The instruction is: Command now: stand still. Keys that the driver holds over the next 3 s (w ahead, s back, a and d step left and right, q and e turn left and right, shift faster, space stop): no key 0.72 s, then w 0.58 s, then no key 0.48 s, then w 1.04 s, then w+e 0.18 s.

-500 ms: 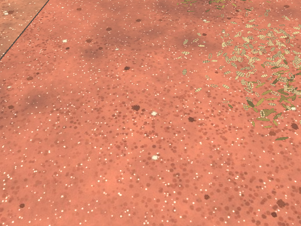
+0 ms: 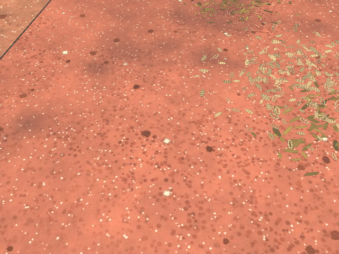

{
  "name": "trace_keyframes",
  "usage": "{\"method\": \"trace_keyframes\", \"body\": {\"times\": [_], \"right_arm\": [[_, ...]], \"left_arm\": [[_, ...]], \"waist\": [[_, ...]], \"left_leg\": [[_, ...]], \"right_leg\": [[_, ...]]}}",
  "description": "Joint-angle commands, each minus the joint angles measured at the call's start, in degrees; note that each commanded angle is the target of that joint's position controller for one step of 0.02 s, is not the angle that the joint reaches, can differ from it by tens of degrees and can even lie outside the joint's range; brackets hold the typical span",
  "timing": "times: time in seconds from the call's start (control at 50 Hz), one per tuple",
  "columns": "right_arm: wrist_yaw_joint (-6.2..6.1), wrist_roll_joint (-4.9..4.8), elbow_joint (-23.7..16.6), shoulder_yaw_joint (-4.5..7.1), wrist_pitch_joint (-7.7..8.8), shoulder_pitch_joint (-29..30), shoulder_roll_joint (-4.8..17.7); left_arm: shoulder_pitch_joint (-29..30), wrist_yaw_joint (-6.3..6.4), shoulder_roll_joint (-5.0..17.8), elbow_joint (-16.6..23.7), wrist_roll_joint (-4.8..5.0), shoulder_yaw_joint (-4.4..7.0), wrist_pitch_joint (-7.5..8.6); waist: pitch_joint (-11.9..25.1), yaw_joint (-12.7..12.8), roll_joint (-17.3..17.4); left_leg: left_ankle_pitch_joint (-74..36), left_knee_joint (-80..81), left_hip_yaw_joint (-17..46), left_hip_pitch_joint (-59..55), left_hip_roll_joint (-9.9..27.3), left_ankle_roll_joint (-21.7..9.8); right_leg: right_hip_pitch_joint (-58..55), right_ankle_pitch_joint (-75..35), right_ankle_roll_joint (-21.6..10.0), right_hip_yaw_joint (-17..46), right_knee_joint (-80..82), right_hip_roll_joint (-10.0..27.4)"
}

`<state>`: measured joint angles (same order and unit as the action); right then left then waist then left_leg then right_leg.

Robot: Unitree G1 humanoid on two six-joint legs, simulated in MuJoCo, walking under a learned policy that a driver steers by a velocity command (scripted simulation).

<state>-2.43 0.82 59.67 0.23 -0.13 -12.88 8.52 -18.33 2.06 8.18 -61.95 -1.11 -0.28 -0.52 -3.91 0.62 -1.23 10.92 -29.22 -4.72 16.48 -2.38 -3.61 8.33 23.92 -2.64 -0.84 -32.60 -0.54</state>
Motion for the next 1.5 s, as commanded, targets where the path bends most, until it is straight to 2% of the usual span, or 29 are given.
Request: {"method": "trace_keyframes", "body": {"times": [0.02,0.04,0.06,0.08,0.12,0.16,0.42,0.72,0.76,0.78,0.82,0.84,0.88,0.92,1.02,1.06,1.08,1.1,1.12,1.14,1.16,1.18,1.22,1.24,1.3,1.34,1.4,1.46,1.5], "right_arm": [[0.06,-0.95,-1.13,1.21,-0.45,-0.22,6.19],[0.32,-1.43,-0.86,1.21,-0.63,-0.75,5.21],[0.52,-1.14,0.24,0.82,-0.51,-1.93,3.76],[0.59,-0.75,1.3,0.63,-0.3,-3.31,2.89],[0.72,-0.3,2.64,0.67,0.22,-4.85,3.5],[0.71,-0.41,3.49,0.52,0.66,-5.42,3.49],[0.1,-0.56,7.12,-0.42,0.61,-7.63,1.86],[-0.16,-0.67,8.69,-0.79,0.34,-8.83,1.05],[-0.03,-0.51,8.63,-0.77,0.18,-8.37,0.97],[0.17,-0.3,7.95,-0.48,0.09,-7.33,1.44],[0.97,0.93,5.29,0.01,0.12,-3.19,1.99],[1.37,1.41,3.56,-0.01,0.47,-0.7,1.45],[1.99,1.33,0.74,0.54,1.59,2.56,2.22],[2.53,0.97,-0.9,1.08,2.89,3.6,2.74],[3.68,-0.17,-4.52,2.07,3.58,5.76,2.99],[3.52,-0.7,-2.29,2.63,3.68,-2.63,2.7],[3.09,-0.76,0.64,3.77,3.88,-10.48,4.56],[2.39,0.16,2.66,5.29,4.32,-19.9,8.73],[2.15,1.08,2.88,6.35,4.29,-26.37,14.69],[2.26,0.18,2.98,5.67,3.35,-21.67,12.58],[2.31,0.12,0.82,5.1,3.3,-13.9,11.23],[2.67,-0.09,-0.44,4.35,3.83,-9.41,8.87],[2.61,0.0,-0.38,3.03,4.93,-7.42,5.77],[2.42,0.05,0.12,2.65,5.37,-8.47,5.11],[2.01,0.09,1.6,2.3,6.15,-12.83,5.92],[1.88,0.14,1.95,1.76,6.32,-14.6,5.67],[1.73,0.09,2.28,0.89,6.27,-15.66,4.84],[1.36,0.04,3.35,0.57,5.96,-17.96,4.95],[1.01,0.3,3.43,0.64,5.79,-17.08,5.39]], "left_arm": [[-9.36,0.13,2.95,-1.82,-0.74,0.16,-0.09],[-7.38,0.19,3.65,-1.55,-0.45,0.07,0.22],[-5.8,0.27,2.74,-1.36,-0.25,-0.33,0.77],[-4.85,0.37,2.53,-1.32,0.07,-0.46,1.29],[-4.76,0.63,3.09,-1.47,0.34,-0.36,2.01],[-5.74,0.61,2.85,-2.02,0.46,-0.36,2.27],[-7.82,0.7,1.57,-3.73,0.48,-0.73,2.18],[-9.9,0.89,0.75,-4.71,0.5,-1.14,2.29],[-11.45,0.81,1.42,-5.09,0.29,-0.8,2.19],[-12.34,0.75,3.26,-5.12,0.32,0.0,1.93],[-14.61,0.51,5.79,-5.01,0.38,1.28,1.48],[-15.8,0.4,5.74,-5.2,0.26,1.56,1.62],[-17.95,0.29,5.5,-5.68,-0.66,1.88,2.51],[-17.96,0.14,5.94,-5.43,-0.76,2.16,3.63],[-15.41,-0.1,7.46,-4.34,-0.52,2.4,5.2],[-11.85,-0.46,8.2,-3.46,0.12,2.37,5.58],[-12.09,-0.81,8.06,-3.46,0.11,2.14,5.91],[-11.37,-1.25,7.27,-2.68,0.24,1.71,6.23],[-13.83,-1.71,1.75,-0.31,0.81,0.57,6.18],[-10.47,-2.25,5.12,0.72,-0.5,1.71,5.96],[-6.56,-2.73,5.37,2.57,-0.48,1.92,5.88],[-4.15,-3.04,4.94,3.16,-0.52,1.89,6.12],[-6.26,-3.15,3.58,2.65,-0.94,2.14,5.35],[-7.16,-3.29,3.05,2.43,-1.06,2.21,4.69],[-2.15,-3.64,3.94,4.59,-0.78,2.77,3.41],[2.87,-3.57,3.95,6.25,-0.74,2.81,3.17],[9.25,-3.18,2.13,8.21,-0.03,2.09,3.4],[11.43,-2.69,2.25,8.19,0.35,1.84,3.47],[9.67,-2.14,3.5,7.44,0.22,2.16,3.82]], "waist": [[-0.34,0.99,2.99],[-4.1,-0.47,-0.77],[-4.49,-1.22,-2.2],[-4.26,-1.79,-2.08],[-2.38,-1.98,-0.81],[-1.02,-1.6,-0.32],[-1.57,-0.95,0.78],[-1.94,-1.01,0.5],[-1.77,-0.23,-0.29],[-3.12,0.43,-2.37],[-9.58,2.46,-6.0],[-12.44,3.42,-6.41],[-13.9,3.77,-4.23],[-11.88,3.13,-2.09],[-7.43,0.89,-4.14],[-4.36,-4.0,-3.84],[-0.28,-6.95,-1.26],[4.97,-11.09,3.37],[11.13,-10.61,16.06],[7.82,-8.01,11.45],[1.21,-4.75,7.05],[-1.78,-3.32,2.62],[-2.04,0.56,2.14],[-1.47,1.25,2.5],[-2.78,1.46,3.66],[-4.41,0.97,3.36],[-3.61,0.06,5.02],[-1.55,-1.32,7.46],[-0.6,-0.44,7.98]], "left_leg": [[11.26,12.1,11.88,3.72,8.78,-0.64],[8.75,11.08,9.15,0.45,6.32,0.25],[2.87,8.96,8.5,-4.56,5.95,0.41],[-1.48,7.73,8.39,-7.56,6.05,0.36],[-6.55,7.16,8.74,-9.37,6.85,0.03],[-7.82,7.29,8.75,-8.56,7.19,-0.04],[-8.54,7.22,8.4,-7.09,7.29,0.91],[-8.99,6.33,8.09,-6.83,7.47,1.28],[-0.76,4.73,6.66,-5.69,5.62,1.1],[5.99,0.94,4.39,-2.54,3.36,0.84],[14.12,-7.57,-0.26,9.54,0.95,0.51],[14.12,-11.62,-0.57,13.9,2.62,0.24],[14.86,-18.38,1.27,22.92,5.18,-0.25],[13.16,-18.92,1.93,26.26,6.11,-0.3],[7.8,-10.74,-1.09,14.92,3.36,-0.97],[2.29,-4.42,-4.08,-2.67,-0.44,-2.11],[1.93,-2.16,-4.41,-14.07,-2.26,-2.87],[8.48,1.89,5.42,-25.78,5.38,-5.07],[24.37,15.06,36.02,-32.16,23.79,-11.17],[31.11,21.09,45.61,-25.4,24.47,-12.8],[31.05,20.43,38.72,-18.93,24.05,-11.89],[22.11,21.35,31.78,-12.82,21.76,-10.7],[8.38,21.84,21.39,-6.86,17.01,-7.97],[3.39,21.8,18.12,-6.48,15.79,-7.67],[-4.21,22.85,13.14,-7.76,14.47,-8.06],[-18.53,21.85,10.04,-8.65,14.21,-8.15],[-37.56,17.57,3.66,-8.03,11.61,-6.29],[-42.17,13.65,2.53,-10.51,11.2,-5.09],[-44.59,9.83,3.48,-12.68,12.31,-5.12]], "right_leg": [[-2.27,-7.27,-0.43,4.58,12.1,3.41],[5.44,-2.17,-1.13,6.55,13.66,5.17],[8.89,-1.31,-1.22,7.69,16.01,6.33],[9.72,-3.1,-0.96,7.69,17.03,6.55],[6.93,-9.24,-0.89,6.78,16.86,6.21],[3.51,-13.22,-1.08,5.98,16.11,5.96],[1.48,-17.86,-1.37,5.07,15.79,6.13],[1.24,-21.48,-1.28,4.92,15.61,6.27],[1.19,-7.94,-2.4,6.0,17.96,5.72],[1.39,2.67,-4.09,8.33,19.55,6.33],[1.31,19.55,-8.85,17.02,25.0,12.87],[1.25,20.53,-10.96,20.38,26.77,16.16],[-4.1,12.55,-13.4,22.49,27.37,18.89],[-9.97,1.53,-13.43,19.81,25.99,18.29],[-7.29,-18.31,-10.38,10.53,20.97,14.74],[1.37,-30.54,-7.86,5.38,13.24,12.02],[5.09,-37.28,-6.4,2.35,3.72,9.36],[13.0,-32.84,-4.32,-1.58,-11.34,5.81],[24.51,-0.31,-1.65,-5.46,-33.88,-2.24],[28.93,3.46,-3.09,2.46,-41.7,-0.96],[31.66,-1.88,-4.01,2.68,-43.65,2.49],[30.28,-6.74,-4.14,2.82,-40.84,4.51],[24.07,-9.3,-3.06,2.55,-35.28,6.25],[22.72,-9.77,-2.52,1.85,-34.14,6.03],[26.8,-12.85,-1.38,-0.12,-29.76,6.08],[29.2,-15.11,-0.3,-1.63,-24.79,5.71],[23.79,-19.26,0.26,-4.57,-12.57,3.13],[18.18,-22.49,-0.49,-5.86,-5.99,0.68],[14.89,-20.86,-1.82,-4.88,-3.49,-0.07]]}}
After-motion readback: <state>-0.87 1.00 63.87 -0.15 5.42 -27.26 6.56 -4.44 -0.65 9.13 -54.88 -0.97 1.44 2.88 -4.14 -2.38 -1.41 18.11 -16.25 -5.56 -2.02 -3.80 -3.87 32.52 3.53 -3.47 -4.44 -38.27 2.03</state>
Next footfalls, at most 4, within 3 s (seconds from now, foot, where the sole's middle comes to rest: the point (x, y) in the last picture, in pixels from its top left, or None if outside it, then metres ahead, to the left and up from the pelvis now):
1.10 left None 0.24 0.11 -0.77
1.56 right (188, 251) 0.50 -0.04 -0.77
1.96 left None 0.41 0.13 -0.77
2.42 right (199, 206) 0.69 -0.09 -0.77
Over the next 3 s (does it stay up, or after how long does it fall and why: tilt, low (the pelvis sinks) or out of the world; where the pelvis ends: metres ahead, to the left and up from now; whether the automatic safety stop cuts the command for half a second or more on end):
stays up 0.86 0.01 -0.01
